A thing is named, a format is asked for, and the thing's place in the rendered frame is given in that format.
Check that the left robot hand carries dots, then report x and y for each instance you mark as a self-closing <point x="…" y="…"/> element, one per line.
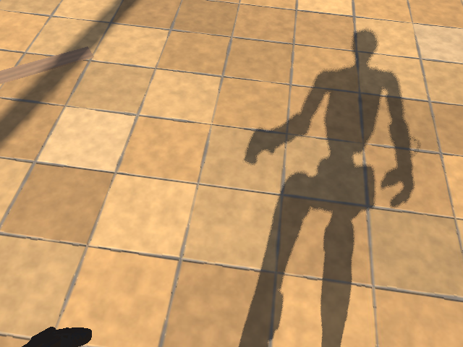
<point x="66" y="337"/>

